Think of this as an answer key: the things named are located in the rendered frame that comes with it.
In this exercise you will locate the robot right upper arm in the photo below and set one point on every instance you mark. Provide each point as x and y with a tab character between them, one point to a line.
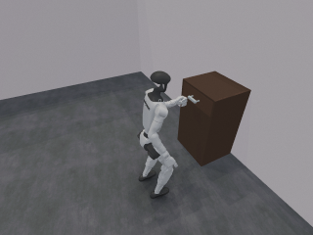
161	113

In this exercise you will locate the robot right forearm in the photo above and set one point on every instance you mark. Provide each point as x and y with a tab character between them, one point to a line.
156	142

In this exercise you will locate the humanoid robot head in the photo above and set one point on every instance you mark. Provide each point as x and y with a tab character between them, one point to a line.
161	78

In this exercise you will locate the right robot thigh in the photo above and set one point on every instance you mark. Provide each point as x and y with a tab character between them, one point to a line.
154	154

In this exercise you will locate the drawer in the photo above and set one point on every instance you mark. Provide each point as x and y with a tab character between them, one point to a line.
203	103

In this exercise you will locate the robot left upper arm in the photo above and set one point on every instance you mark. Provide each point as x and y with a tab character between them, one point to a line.
150	90

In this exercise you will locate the right robot hand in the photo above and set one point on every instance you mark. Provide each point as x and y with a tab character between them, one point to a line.
169	162

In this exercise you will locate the cabinet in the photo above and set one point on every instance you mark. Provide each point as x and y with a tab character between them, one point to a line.
209	138

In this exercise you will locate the robot left forearm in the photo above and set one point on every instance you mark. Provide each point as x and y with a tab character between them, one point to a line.
170	103

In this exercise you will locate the handle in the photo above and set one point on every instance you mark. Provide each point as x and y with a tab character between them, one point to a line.
192	99

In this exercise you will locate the left robot hand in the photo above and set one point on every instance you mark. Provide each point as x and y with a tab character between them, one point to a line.
181	100

